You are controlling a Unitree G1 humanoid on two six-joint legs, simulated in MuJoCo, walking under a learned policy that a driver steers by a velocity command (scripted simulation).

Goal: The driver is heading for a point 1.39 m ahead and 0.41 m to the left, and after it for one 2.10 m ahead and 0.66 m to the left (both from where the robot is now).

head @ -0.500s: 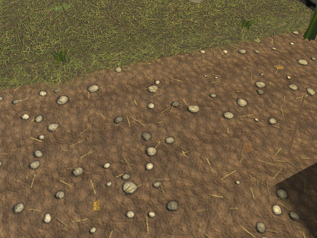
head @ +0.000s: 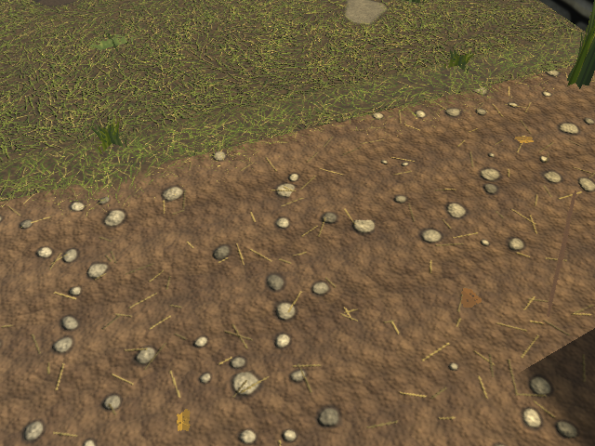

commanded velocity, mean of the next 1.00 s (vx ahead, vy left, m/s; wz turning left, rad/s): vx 0.45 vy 0.00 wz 0.00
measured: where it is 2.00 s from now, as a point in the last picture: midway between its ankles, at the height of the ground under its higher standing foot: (257, 254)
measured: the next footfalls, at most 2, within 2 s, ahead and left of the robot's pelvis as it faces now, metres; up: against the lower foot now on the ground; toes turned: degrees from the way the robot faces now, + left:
left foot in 0.50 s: +0.40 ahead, +0.13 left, +0.00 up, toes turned +2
right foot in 1.06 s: +0.71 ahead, -0.10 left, +0.00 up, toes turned +0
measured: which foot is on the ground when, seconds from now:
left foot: down 0.00-0.06, up 0.08-0.48, down 0.50-1.00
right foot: down 0.00-0.52, up 0.54-1.00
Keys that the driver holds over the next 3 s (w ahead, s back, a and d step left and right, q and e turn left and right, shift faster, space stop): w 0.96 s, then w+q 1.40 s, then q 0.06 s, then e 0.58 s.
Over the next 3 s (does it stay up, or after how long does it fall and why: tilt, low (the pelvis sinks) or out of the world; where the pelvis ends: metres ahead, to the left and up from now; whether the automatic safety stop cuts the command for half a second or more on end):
stays up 1.33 0.38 0.00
